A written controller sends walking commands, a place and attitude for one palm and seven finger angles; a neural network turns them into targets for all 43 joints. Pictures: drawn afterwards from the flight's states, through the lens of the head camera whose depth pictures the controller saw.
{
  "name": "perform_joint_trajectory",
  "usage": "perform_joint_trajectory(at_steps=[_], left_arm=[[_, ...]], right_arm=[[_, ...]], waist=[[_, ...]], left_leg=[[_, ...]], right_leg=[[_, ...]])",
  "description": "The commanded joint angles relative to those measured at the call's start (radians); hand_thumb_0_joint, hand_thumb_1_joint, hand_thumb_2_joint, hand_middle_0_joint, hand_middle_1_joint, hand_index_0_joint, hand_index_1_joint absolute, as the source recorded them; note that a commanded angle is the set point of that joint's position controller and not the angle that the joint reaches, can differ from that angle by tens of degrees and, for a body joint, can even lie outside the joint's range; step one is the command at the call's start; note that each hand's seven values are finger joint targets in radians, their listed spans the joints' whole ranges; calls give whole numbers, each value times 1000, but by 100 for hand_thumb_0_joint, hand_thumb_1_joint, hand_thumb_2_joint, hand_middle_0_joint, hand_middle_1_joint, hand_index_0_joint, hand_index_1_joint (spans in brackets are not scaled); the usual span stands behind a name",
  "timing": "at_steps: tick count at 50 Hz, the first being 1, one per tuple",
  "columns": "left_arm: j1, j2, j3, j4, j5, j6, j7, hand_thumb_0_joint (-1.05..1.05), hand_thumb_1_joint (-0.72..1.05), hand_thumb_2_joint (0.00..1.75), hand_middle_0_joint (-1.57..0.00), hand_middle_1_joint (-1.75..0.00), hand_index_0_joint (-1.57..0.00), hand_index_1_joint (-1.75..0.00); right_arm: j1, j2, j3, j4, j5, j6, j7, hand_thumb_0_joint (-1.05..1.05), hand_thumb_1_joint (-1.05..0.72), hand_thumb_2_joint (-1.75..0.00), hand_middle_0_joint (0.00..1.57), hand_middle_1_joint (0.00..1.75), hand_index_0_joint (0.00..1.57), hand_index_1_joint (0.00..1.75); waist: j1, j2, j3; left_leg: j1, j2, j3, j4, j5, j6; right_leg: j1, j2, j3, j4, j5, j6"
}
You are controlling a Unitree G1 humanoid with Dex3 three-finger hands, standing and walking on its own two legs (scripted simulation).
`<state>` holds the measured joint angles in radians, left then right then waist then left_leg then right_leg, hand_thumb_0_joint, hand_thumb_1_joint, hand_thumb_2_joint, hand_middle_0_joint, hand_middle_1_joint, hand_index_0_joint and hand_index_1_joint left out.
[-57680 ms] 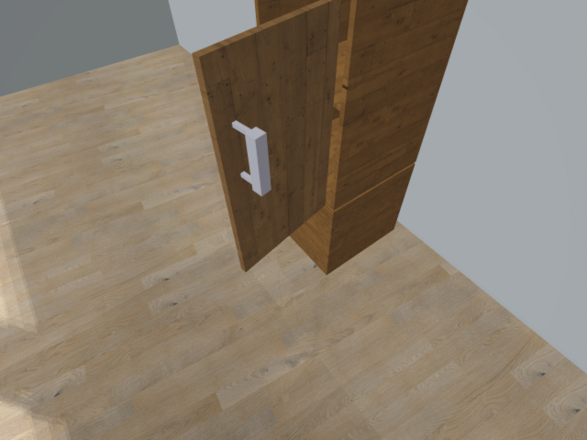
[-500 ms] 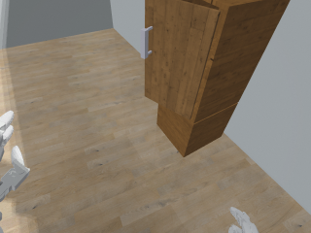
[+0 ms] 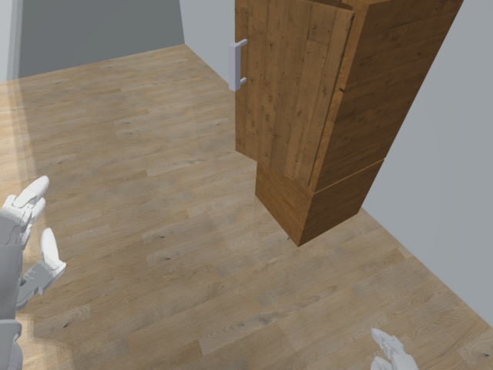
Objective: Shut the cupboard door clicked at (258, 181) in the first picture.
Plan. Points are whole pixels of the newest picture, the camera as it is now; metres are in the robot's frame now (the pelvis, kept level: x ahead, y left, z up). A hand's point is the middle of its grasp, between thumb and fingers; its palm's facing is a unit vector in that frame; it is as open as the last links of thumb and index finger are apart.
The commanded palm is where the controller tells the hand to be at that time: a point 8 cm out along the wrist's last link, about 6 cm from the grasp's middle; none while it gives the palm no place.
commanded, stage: let the arm hang, fingers relaxed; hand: left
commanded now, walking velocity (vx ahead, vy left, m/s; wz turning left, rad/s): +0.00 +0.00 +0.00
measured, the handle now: (239, 64) +0.94 +0.10 +0.05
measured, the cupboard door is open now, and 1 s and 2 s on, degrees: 22 22 22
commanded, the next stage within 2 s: look to check the result in 1.06 s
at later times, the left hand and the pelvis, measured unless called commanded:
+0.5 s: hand out of the picture -0.03 +0.18 -0.17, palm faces +0.00 -0.98 -0.21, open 7.2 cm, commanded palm none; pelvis -0.01 -0.01 +0.00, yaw -1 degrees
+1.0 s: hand out of the picture +0.01 +0.15 -0.17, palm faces -0.01 -0.99 -0.17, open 7.3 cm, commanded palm none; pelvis +0.00 -0.02 +0.01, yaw -2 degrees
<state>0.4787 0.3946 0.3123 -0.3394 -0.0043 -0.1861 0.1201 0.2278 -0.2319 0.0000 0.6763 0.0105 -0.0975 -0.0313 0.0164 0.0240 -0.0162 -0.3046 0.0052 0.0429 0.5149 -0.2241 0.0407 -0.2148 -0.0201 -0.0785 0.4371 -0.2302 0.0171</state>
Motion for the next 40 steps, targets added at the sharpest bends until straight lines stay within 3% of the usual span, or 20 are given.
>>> perform_joint_trajectory(at_steps=[1, 5, 6, 8, 13, 17, 20, 22, 29, 34, 40], left_arm=[[-61, -11, -213, 496, 26, 181, -112, 0, 90, 90, -20, -30, -20, -30], [-161, 30, -231, 715, 33, 171, -119, 0, 90, 90, -20, -30, -20, -30], [-175, 33, -239, 773, 32, 172, -117, 0, 90, 90, -20, -30, -20, -30], [-192, 3, -260, 886, 27, 184, -110, 0, 90, 90, -20, -30, -20, -30], [-179, -27, -280, 1114, 20, 189, -102, 0, 90, 90, -20, -30, -20, -30], [-147, -56, -273, 1238, 19, 185, -100, 0, 90, 90, -20, -30, -20, -30], [-142, -63, -278, 1307, 16, 181, -101, 0, 90, 90, -20, -30, -20, -30], [-143, -70, -281, 1345, 16, 177, -101, 0, 90, 90, -20, -30, -20, -30], [-130, -104, -288, 1422, 15, 175, -94, 0, 90, 90, -20, -30, -20, -30], [-116, -124, -291, 1440, 16, 177, -88, 0, 90, 90, -20, -30, -20, -30], [-107, -138, -291, 1447, 16, 178, -86, 0, 90, 90, -20, -30, -20, -30]], right_arm=[[-41, -222, -69, 16, -12, -1, 43, 0, -90, -90, 20, 30, 20, 30], [-67, -244, -49, 47, -26, 39, 42, 0, -90, -90, 20, 30, 20, 30], [-60, -235, -45, 52, -28, 49, 43, 0, -90, -90, 20, 30, 20, 30], [-51, -195, -29, 88, -34, 69, 41, 0, -90, -90, 20, 30, 20, 30], [-41, -137, -10, 170, -34, 92, 35, 0, -90, -90, 20, 30, 20, 30], [-1, -111, -15, 235, -32, 97, 22, 0, -90, -90, 20, 30, 20, 30], [34, -101, -18, 279, -28, 98, 15, 0, -90, -90, 20, 30, 20, 30], [59, -103, -21, 301, -25, 97, 10, 0, -90, -90, 20, 30, 20, 30], [118, -76, -21, 366, -24, 98, 4, 0, -90, -90, 20, 30, 20, 30], [127, -43, -15, 396, -25, 100, 5, 0, -90, -90, 20, 30, 20, 30], [125, -13, -10, 414, -26, 98, 3, 0, -90, -90, 20, 30, 20, 30]], waist=[[-33, 26, -64], [-27, -219, -54], [-30, -229, -55], [-30, -185, -50], [-20, 47, -25], [-17, 145, 8], [-18, 122, 21], [-24, 57, 40], [-31, -84, 70], [-27, -98, 107], [-21, -50, 125]], left_leg=[[29, 119, -83, -8, 286, -18], [7, 107, -133, -39, 207, 6], [23, 99, -130, -35, 216, 4], [44, 89, -126, -61, 179, 1], [35, 76, -113, -138, 42, -10], [36, 79, -112, -167, -27, -12], [40, 84, -116, -186, -45, -11], [59, 91, -116, -184, -23, -10], [102, 96, -96, -196, -11, -6], [101, 90, -81, -198, 3, -7], [88, 87, -74, -205, 19, -11]], right_leg=[[-71, -64, 68, 51, 88, -45], [-35, -76, 105, 42, 67, -58], [-38, -88, 120, 42, 81, -67], [-43, -95, 135, 29, 37, -63], [7, -83, 143, -27, -28, -45], [21, -77, 132, -71, -21, -55], [34, -76, 130, -91, -10, -59], [19, -76, 133, -108, -8, -60], [-16, -78, 131, -131, -40, -55], [-39, -79, 135, -137, -53, -51], [-27, -76, 132, -129, -16, -46]])
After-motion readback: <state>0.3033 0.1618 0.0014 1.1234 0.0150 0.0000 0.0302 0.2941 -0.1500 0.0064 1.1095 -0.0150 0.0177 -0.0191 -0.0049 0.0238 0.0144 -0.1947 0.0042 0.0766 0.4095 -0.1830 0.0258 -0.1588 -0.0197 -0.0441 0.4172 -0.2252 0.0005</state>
